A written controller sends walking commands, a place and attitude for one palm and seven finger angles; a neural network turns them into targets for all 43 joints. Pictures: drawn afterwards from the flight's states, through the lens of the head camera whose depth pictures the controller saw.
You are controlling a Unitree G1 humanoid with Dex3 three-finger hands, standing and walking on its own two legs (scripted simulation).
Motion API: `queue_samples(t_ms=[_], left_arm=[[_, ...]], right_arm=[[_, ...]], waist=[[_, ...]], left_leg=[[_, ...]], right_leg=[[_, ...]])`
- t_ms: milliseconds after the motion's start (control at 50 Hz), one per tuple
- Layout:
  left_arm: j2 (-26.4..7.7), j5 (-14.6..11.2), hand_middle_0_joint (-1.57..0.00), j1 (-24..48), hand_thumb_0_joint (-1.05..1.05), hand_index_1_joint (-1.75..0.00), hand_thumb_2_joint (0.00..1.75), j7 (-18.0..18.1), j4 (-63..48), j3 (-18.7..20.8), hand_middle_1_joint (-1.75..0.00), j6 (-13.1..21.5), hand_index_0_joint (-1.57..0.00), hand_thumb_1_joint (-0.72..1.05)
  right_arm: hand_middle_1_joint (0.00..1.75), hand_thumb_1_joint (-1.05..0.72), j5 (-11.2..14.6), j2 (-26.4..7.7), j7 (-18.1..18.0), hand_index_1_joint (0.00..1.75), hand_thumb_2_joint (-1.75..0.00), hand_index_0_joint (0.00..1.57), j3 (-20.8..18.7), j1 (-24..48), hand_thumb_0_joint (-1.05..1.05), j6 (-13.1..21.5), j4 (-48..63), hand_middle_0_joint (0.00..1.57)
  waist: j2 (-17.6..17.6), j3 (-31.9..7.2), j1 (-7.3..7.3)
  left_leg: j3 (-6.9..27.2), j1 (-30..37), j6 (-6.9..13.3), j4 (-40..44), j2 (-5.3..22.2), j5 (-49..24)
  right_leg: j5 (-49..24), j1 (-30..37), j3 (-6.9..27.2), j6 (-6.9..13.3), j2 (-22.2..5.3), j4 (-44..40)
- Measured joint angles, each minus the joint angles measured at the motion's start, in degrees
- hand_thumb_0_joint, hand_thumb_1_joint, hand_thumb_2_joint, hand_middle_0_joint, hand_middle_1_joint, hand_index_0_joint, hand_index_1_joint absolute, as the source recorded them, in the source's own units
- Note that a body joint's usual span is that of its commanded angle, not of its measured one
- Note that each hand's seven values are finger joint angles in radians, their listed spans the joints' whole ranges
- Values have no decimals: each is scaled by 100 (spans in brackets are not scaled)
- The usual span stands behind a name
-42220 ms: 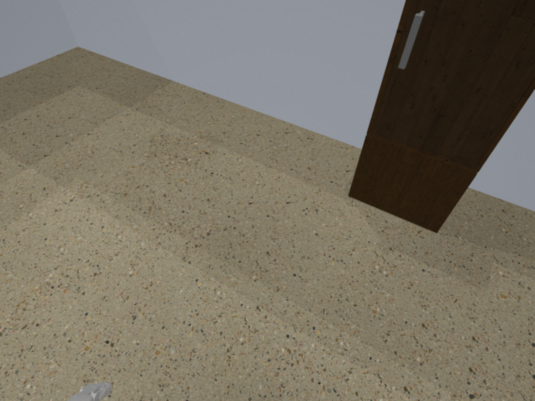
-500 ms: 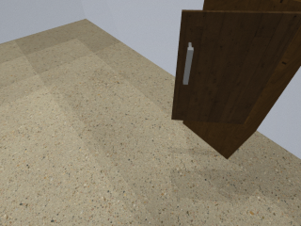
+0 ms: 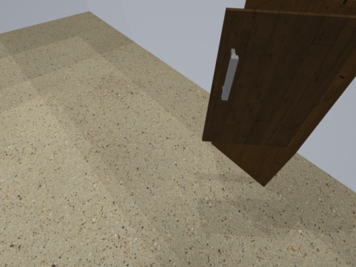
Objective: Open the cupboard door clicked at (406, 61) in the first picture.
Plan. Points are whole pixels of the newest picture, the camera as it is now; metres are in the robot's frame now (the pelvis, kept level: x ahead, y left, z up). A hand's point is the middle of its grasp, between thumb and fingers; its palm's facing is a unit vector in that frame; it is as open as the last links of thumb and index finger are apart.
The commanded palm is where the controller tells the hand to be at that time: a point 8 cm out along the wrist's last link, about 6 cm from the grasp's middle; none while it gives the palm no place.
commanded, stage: come to a stop and stand still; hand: left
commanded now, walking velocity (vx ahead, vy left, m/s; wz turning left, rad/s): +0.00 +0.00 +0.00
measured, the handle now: (228, 75) +0.69 -0.11 +0.05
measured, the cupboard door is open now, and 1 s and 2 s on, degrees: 44 44 44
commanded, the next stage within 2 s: look again from close up in 0.10 s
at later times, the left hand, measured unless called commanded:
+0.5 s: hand out of the picture -0.02 +0.15 -0.17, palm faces +0.04 -0.98 -0.17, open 7.3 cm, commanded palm none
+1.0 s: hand out of the picture -0.03 +0.12 -0.18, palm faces +0.06 -0.99 -0.15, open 7.3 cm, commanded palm none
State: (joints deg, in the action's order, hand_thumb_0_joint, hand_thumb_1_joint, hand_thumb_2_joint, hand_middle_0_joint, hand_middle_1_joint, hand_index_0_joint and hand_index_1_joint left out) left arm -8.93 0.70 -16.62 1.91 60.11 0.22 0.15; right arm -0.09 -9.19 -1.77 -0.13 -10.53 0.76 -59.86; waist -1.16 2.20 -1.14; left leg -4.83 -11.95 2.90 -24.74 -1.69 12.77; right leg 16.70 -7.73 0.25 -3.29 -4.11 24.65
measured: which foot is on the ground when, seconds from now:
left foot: down 0.00-1.00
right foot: down 0.00-1.00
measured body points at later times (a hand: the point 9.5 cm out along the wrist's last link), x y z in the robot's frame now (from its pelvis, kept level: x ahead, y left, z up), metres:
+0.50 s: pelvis -0.01 -0.01 +0.00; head +0.01 -0.01 +0.45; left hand -0.02 +0.20 -0.16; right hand -0.02 -0.22 -0.16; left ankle +0.01 +0.09 -0.74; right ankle -0.04 -0.16 -0.74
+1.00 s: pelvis +0.00 -0.03 +0.00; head +0.01 -0.03 +0.45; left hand -0.03 +0.17 -0.16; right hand -0.01 -0.25 -0.16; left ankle +0.01 +0.09 -0.74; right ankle -0.04 -0.16 -0.74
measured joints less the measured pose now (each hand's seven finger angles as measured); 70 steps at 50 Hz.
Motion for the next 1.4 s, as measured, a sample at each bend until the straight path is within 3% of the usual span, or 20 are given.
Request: queue_samples(t_ms=[320, 520, 900, 1080, 1140, 1180, 1240, 1300, 1400], left_arm=[[-15, -34, -20, 96, 0, -30, 90, 0, 128, -17, -30, -9, -20, 91], [169, -38, -20, -127, 0, -30, 90, 2, 291, -54, -30, 9, -20, 91], [284, -31, -20, -317, 0, -30, 90, 14, 400, -63, -30, 92, -20, 91], [114, 61, -20, -443, 0, -30, 90, -137, 264, 119, -30, -80, -20, 91], [82, 77, -20, -423, 0, -30, 90, -184, 176, 185, -30, -84, -20, 91], [91, 72, -20, -440, 0, -30, 90, -184, 97, 216, -30, -24, -20, 91], [83, 69, -20, -506, 0, -30, 90, -112, 11, 243, -30, 82, -20, 91], [143, 83, -20, -603, 0, -30, 90, -60, 9, 220, -30, 119, -20, 91], [260, 115, -20, -811, 0, -30, 90, -46, 104, 142, -30, 66, -20, 91]], right_arm=[[30, -91, -9, 94, 30, 30, -90, 20, 78, -622, 1, -43, -478, 20], [30, -91, 2, 225, 23, 30, -90, 20, 75, -651, 1, -21, -544, 20], [30, -92, -7, 149, -17, 30, -90, 20, 29, -575, 1, -6, -579, 20], [30, -91, -94, 275, -14, 30, -90, 20, -97, -760, 1, -92, -441, 20], [30, -91, -105, 242, -36, 30, -90, 20, -151, -850, 1, -90, -406, 20], [30, -91, -93, 181, -48, 30, -90, 20, -176, -907, 1, -108, -422, 20], [30, -91, -89, 140, -54, 30, -90, 20, -199, -853, 1, -179, -478, 20], [30, -91, -75, 59, -48, 30, -90, 20, -235, -596, 1, -184, -418, 20], [30, -91, -55, -17, -23, 30, -90, 20, -255, 31, 1, -131, -86, 20]], waist=[[39, 50, 134], [81, 64, 111], [72, -33, 68], [-50, -152, 158], [73, -137, 187], [205, -139, 173], [135, -117, 92], [46, 2, -5], [-37, 159, -65]], left_leg=[[24, 138, -18, 182, -9, -112], [46, 114, -79, 219, 46, -161], [151, 108, -225, 147, 190, -121], [144, -132, -342, -306, 267, 228], [249, -254, -431, -480, 388, 352], [317, -411, -345, -818, 511, 582], [184, -941, -248, -2289, 500, 1482], [-38, -1348, -248, -3191, 470, 1671], [-342, -1543, -220, -2659, 414, 1268]], right_leg=[[-78, 122, -27, 20, -1, -132], [-97, 79, -44, 81, 57, -124], [-51, 119, -141, 225, 205, -104], [444, -270, -121, 402, 264, 646], [537, -304, -219, 497, 387, 692], [561, -232, -330, 589, 514, 593], [563, -45, -446, 722, 553, 373], [499, 199, -457, 777, 599, 91], [532, 459, -409, 806, 772, -139]])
